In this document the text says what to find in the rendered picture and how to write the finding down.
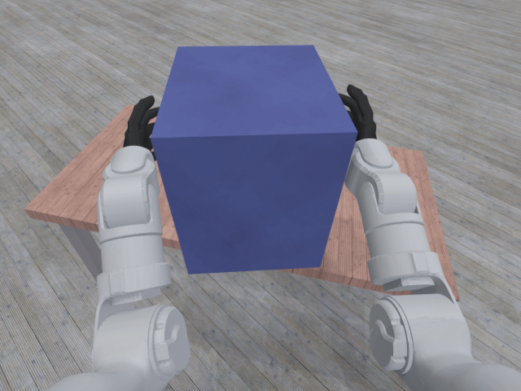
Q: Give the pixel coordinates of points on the right robot forearm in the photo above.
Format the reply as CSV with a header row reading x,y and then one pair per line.
x,y
400,255

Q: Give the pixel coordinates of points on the robot right hand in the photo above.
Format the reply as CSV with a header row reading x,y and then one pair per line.
x,y
361,112

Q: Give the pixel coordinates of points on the robot left upper arm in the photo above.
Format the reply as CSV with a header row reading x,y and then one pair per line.
x,y
135,350

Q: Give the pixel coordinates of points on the carton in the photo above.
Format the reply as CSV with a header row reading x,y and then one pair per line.
x,y
253,144

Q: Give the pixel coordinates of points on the left robot forearm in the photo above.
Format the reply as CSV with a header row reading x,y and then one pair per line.
x,y
130,233

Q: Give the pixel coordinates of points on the robot right upper arm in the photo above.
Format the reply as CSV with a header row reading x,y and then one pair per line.
x,y
423,338

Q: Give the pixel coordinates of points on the table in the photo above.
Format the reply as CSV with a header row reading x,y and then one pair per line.
x,y
70,200

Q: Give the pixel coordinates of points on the robot left hand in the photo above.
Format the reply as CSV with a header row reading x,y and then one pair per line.
x,y
139,130

